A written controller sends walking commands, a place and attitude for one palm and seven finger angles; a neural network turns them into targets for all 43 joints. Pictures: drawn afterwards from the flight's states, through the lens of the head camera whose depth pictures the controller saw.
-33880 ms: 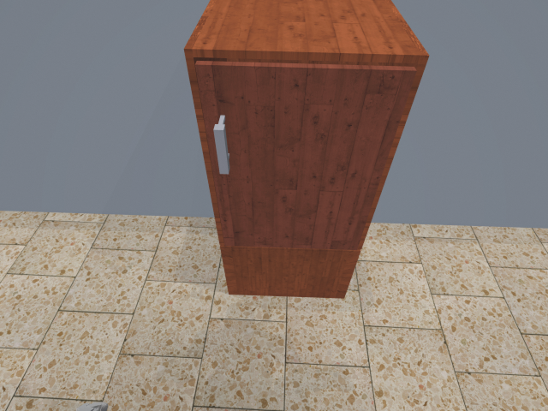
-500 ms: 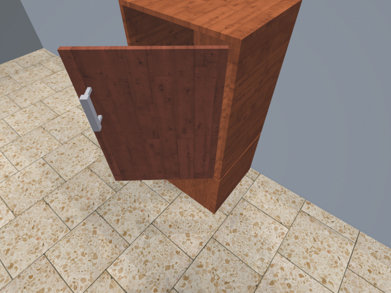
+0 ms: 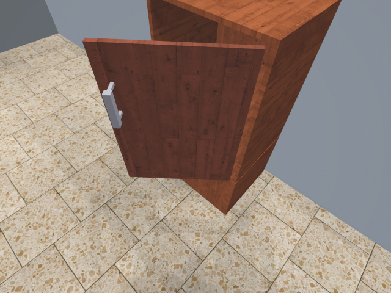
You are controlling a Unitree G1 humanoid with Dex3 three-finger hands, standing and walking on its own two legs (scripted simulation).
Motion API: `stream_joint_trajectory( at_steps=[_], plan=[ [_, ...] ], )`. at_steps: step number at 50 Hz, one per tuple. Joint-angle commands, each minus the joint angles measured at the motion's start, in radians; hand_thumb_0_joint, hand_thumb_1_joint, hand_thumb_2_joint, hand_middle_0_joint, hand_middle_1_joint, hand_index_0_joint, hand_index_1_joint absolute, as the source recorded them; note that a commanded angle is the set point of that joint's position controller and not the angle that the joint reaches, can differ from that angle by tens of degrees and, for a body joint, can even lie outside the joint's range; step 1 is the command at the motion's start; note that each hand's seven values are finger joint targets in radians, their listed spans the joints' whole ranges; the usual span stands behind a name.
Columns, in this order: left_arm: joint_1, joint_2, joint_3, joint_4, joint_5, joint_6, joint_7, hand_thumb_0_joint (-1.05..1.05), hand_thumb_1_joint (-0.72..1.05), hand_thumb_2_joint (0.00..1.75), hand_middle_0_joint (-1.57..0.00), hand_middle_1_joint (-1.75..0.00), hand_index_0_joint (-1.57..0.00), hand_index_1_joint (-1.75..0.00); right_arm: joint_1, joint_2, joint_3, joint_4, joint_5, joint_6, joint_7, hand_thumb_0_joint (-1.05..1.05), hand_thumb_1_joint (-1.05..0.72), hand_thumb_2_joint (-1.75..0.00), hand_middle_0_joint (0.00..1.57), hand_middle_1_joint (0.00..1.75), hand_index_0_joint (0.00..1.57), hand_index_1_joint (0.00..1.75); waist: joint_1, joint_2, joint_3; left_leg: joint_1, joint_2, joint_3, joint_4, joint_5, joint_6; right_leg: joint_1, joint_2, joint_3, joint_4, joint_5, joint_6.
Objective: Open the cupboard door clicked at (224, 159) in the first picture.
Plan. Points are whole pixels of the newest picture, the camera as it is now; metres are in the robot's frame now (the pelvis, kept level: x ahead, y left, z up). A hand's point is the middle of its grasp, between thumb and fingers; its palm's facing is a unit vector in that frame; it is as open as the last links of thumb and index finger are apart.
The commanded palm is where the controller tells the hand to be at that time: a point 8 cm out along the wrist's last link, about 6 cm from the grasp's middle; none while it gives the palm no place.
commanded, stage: shuffle to correct the standing spot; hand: left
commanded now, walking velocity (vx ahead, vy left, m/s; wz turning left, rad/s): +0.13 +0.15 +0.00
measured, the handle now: (114, 105) +0.57 +0.27 +0.03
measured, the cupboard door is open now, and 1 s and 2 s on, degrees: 41 41 41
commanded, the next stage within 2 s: come to a stop and stand still in 0.28 s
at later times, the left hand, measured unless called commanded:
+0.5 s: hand out of the picture +0.05 +0.24 -0.18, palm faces +0.11 -0.97 -0.22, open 7.4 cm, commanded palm none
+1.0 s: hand out of the picture +0.09 +0.22 -0.16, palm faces +0.05 -0.97 -0.22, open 7.3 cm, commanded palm none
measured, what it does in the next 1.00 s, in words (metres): steps on the spot: right foot, then left foot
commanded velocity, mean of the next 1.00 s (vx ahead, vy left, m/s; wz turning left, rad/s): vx -0.01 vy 0.00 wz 0.00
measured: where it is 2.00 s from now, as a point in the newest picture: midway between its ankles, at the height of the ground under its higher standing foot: outside the picture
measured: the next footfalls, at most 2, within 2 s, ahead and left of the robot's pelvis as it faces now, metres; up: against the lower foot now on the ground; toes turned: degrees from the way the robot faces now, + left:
right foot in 0.16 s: +0.07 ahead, -0.10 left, +0.00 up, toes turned -7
left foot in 0.50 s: +0.10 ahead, +0.17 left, +0.00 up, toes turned +4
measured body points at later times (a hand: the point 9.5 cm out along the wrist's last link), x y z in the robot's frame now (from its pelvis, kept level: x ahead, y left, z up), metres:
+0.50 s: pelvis +0.07 +0.06 -0.01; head +0.10 +0.07 +0.44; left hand +0.04 +0.29 -0.16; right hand +0.17 -0.19 -0.14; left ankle +0.12 +0.19 -0.73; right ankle +0.04 -0.09 -0.73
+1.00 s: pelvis +0.05 +0.04 +0.00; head +0.05 +0.03 +0.45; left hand +0.09 +0.28 -0.14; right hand +0.07 -0.19 -0.16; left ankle +0.08 +0.18 -0.72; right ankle +0.03 -0.05 -0.73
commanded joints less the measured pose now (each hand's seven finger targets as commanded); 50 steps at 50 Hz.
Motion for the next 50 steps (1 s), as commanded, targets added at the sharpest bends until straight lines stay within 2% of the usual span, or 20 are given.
stream_joint_trajectory(
  at_steps=[1, 4, 6, 7, 8, 10, 14, 20, 22, 23, 25, 26, 28, 31, 40, 42, 43, 44, 45, 50],
  plan=[
    [-0.005, 0.006, -0.010, -0.081, 0.003, -0.037, -0.002, 0.00, 0.90, 0.90, -0.20, -0.30, -0.20, -0.30, 0.064, -0.124, -0.016, -0.032, -0.004, -0.013, -0.011, 0.00, -0.90, -0.90, 0.20, 0.30, 0.20, 0.30, -0.002, 0.138, -0.012, 0.052, 0.247, -0.223, -0.234, 0.252, 0.155, 0.007, 0.008, -0.020, -0.181, 0.008, 0.010],
    [0.030, -0.003, -0.010, -0.077, 0.004, -0.045, 0.002, 0.00, 0.90, 0.90, -0.20, -0.30, -0.20, -0.30, 0.076, -0.135, -0.020, -0.027, 0.000, -0.004, -0.006, 0.00, -0.90, -0.90, 0.20, 0.30, 0.20, 0.30, 0.019, 0.102, -0.023, 0.020, 0.234, -0.196, -0.170, 0.231, 0.136, 0.137, 0.030, -0.036, -0.369, 0.115, 0.016],
    [0.108, 0.045, 0.004, -0.059, 0.008, -0.059, 0.011, 0.00, 0.90, 0.90, -0.20, -0.30, -0.20, -0.30, 0.054, -0.108, -0.017, -0.036, 0.010, -0.003, -0.001, 0.00, -0.90, -0.90, 0.20, 0.30, 0.20, 0.30, 0.065, 0.006, -0.020, -0.123, 0.169, -0.137, -0.048, 0.070, 0.064, 0.349, -0.026, 0.026, -0.575, 0.234, 0.004],
    [0.171, 0.125, 0.021, -0.045, 0.015, -0.071, 0.019, 0.00, 0.90, 0.90, -0.20, -0.30, -0.20, -0.30, 0.057, -0.072, -0.015, -0.052, 0.019, -0.005, 0.004, 0.00, -0.90, -0.90, 0.20, 0.30, 0.20, 0.30, 0.086, -0.204, -0.030, -0.308, 0.058, -0.045, 0.149, -0.122, -0.008, 0.489, -0.255, 0.335, -0.681, 0.238, -0.076],
    [0.221, 0.207, 0.041, -0.046, 0.006, -0.067, 0.020, 0.00, 0.90, 0.90, -0.20, -0.30, -0.20, -0.30, 0.024, -0.079, -0.020, -0.084, 0.005, -0.003, 0.008, 0.00, -0.90, -0.90, 0.20, 0.30, 0.20, 0.30, 0.100, -0.258, -0.026, -0.406, 0.008, -0.029, 0.378, -0.336, -0.051, 0.490, -0.452, 0.560, -0.784, 0.348, -0.194],
    [0.161, 0.171, 0.037, -0.054, 0.001, -0.079, 0.027, 0.00, 0.90, 0.90, -0.20, -0.30, -0.20, -0.30, -0.033, -0.096, -0.029, -0.082, -0.001, 0.014, 0.011, 0.00, -0.90, -0.90, 0.20, 0.30, 0.20, 0.30, 0.070, -0.187, 0.036, -0.417, 0.068, -0.130, 0.583, -0.247, -0.068, 0.346, -0.406, 0.495, -0.788, 0.457, -0.210],
    [0.071, 0.138, 0.032, -0.077, 0.004, -0.087, 0.026, 0.00, 0.90, 0.90, -0.20, -0.30, -0.20, -0.30, -0.018, -0.054, -0.024, -0.063, 0.005, 0.032, 0.029, 0.00, -0.90, -0.90, 0.20, 0.30, 0.20, 0.30, 0.021, -0.130, -0.005, -0.333, 0.085, -0.091, 0.531, -0.088, -0.099, 0.287, -0.272, 0.161, -0.717, 0.717, -0.138],
    [0.071, 0.202, 0.049, -0.074, 0.011, -0.060, 0.021, 0.00, 0.90, 0.90, -0.20, -0.30, -0.20, -0.30, -0.085, -0.046, -0.024, -0.099, 0.018, 0.033, 0.032, 0.00, -0.90, -0.90, 0.20, 0.30, 0.20, 0.30, 0.045, -0.176, -0.017, -0.158, 0.037, -0.007, 0.209, -0.027, -0.109, 0.239, -0.235, 0.098, -0.651, 0.646, -0.093],
    [0.050, 0.188, 0.044, -0.076, 0.010, -0.045, 0.023, 0.00, 0.90, 0.90, -0.20, -0.30, -0.20, -0.30, -0.036, -0.053, -0.027, -0.085, 0.017, 0.022, 0.023, 0.00, -0.90, -0.90, 0.20, 0.30, 0.20, 0.30, 0.011, -0.174, -0.028, -0.004, 0.019, 0.019, 0.038, 0.078, -0.104, 0.178, -0.181, 0.060, -0.561, 0.584, -0.054],
    [0.051, 0.165, 0.036, -0.080, 0.008, -0.037, 0.023, 0.00, 0.90, 0.90, -0.20, -0.30, -0.20, -0.30, 0.020, -0.076, -0.032, -0.068, 0.014, 0.014, 0.017, 0.00, -0.90, -0.90, 0.20, 0.30, 0.20, 0.30, -0.015, -0.101, -0.057, 0.113, 0.047, 0.009, -0.060, 0.194, -0.096, 0.144, -0.138, 0.035, -0.469, 0.505, -0.024],
    [0.115, 0.059, 0.012, -0.095, -0.011, -0.019, 0.025, 0.00, 0.90, 0.90, -0.20, -0.30, -0.20, -0.30, 0.097, -0.233, -0.058, -0.071, 0.009, 0.006, 0.002, 0.00, -0.90, -0.90, 0.20, 0.30, 0.20, 0.30, -0.023, 0.284, -0.158, 0.203, 0.401, -0.357, -0.142, 0.690, 0.070, 0.013, 0.008, -0.012, -0.170, -0.156, 0.058],
    [0.111, 0.058, 0.002, -0.117, -0.003, -0.018, 0.032, 0.00, 0.90, 0.90, -0.20, -0.30, -0.20, -0.30, 0.094, -0.236, -0.054, -0.091, 0.009, 0.010, -0.002, 0.00, -0.90, -0.90, 0.20, 0.30, 0.20, 0.30, -0.030, 0.181, -0.116, 0.111, 0.447, -0.378, -0.147, 0.693, 0.142, 0.028, 0.012, 0.039, -0.055, -0.181, 0.040],
    [0.087, 0.062, 0.003, -0.078, -0.009, -0.017, 0.033, 0.00, 0.90, 0.90, -0.20, -0.30, -0.20, -0.30, -0.010, -0.193, -0.043, -0.079, 0.004, 0.000, -0.022, 0.00, -0.90, -0.90, 0.20, 0.30, 0.20, 0.30, -0.010, 0.292, -0.101, 0.036, 0.405, -0.345, -0.185, 0.597, 0.136, 0.033, 0.005, 0.116, 0.005, -0.096, 0.036],
    [0.068, 0.066, 0.005, -0.068, -0.006, -0.005, 0.010, 0.00, 0.90, 0.90, -0.20, -0.30, -0.20, -0.30, -0.071, -0.154, -0.037, -0.082, -0.002, 0.007, -0.029, 0.00, -0.90, -0.90, 0.20, 0.30, 0.20, 0.30, 0.002, 0.165, -0.031, 0.004, 0.357, -0.263, -0.178, 0.561, 0.117, 0.014, 0.015, 0.083, -0.028, -0.019, 0.047],
    [0.078, 0.025, 0.011, -0.102, -0.003, -0.004, -0.002, 0.00, 0.90, 0.90, -0.20, -0.30, -0.20, -0.30, -0.066, -0.180, -0.073, -0.072, -0.007, 0.029, -0.020, 0.00, -0.90, -0.90, 0.20, 0.30, 0.20, 0.30, 0.001, 0.174, -0.080, -0.050, 0.311, -0.256, -0.205, 0.075, 0.074, 0.195, 0.054, 0.019, -0.415, 0.083, 0.031],
    [0.121, 0.061, 0.015, -0.087, 0.003, -0.022, 0.006, 0.00, 0.90, 0.90, -0.20, -0.30, -0.20, -0.30, -0.051, -0.121, -0.064, -0.071, 0.005, 0.030, -0.012, 0.00, -0.90, -0.90, 0.20, 0.30, 0.20, 0.30, 0.025, 0.037, -0.055, -0.162, 0.204, -0.173, -0.085, -0.033, -0.006, 0.333, 0.008, 0.074, -0.678, 0.212, 0.018],
    [0.099, 0.124, 0.016, -0.096, 0.009, -0.030, 0.011, 0.00, 0.90, 0.90, -0.20, -0.30, -0.20, -0.30, -0.056, -0.056, -0.048, -0.084, 0.015, 0.035, -0.007, 0.00, -0.90, -0.90, 0.20, 0.30, 0.20, 0.30, 0.012, -0.150, -0.029, -0.208, 0.101, -0.063, 0.047, -0.117, -0.069, 0.280, -0.155, 0.265, -0.780, 0.149, -0.042],
    [0.043, 0.160, 0.013, -0.117, 0.003, -0.030, 0.010, 0.00, 0.90, 0.90, -0.20, -0.30, -0.20, -0.30, -0.084, -0.037, -0.038, -0.100, 0.012, 0.041, 0.001, 0.00, -0.90, -0.90, 0.20, 0.30, 0.20, 0.30, 0.008, -0.172, -0.002, -0.164, 0.072, -0.062, 0.122, -0.174, -0.081, 0.140, -0.242, 0.321, -0.839, 0.063, -0.100],
    [0.020, 0.143, 0.012, -0.119, 0.003, -0.043, 0.014, 0.00, 0.90, 0.90, -0.20, -0.30, -0.20, -0.30, -0.116, -0.047, -0.036, -0.095, 0.004, 0.047, 0.001, 0.00, -0.90, -0.90, 0.20, 0.30, 0.20, 0.30, 0.020, -0.241, 0.025, -0.168, 0.073, -0.094, 0.197, -0.169, -0.071, 0.096, -0.209, 0.341, -0.849, 0.131, -0.107],
    [-0.020, 0.089, -0.008, -0.083, -0.012, -0.054, 0.013, 0.00, 0.90, 0.90, -0.20, -0.30, -0.20, -0.30, 0.005, -0.023, -0.017, 0.008, 0.009, 0.036, -0.007, 0.00, -0.90, -0.90, 0.20, 0.30, 0.20, 0.30, -0.024, -0.093, 0.008, -0.014, 0.074, -0.080, 0.076, -0.004, -0.085, 0.148, -0.112, 0.157, -0.708, 0.391, -0.095]
  ],
)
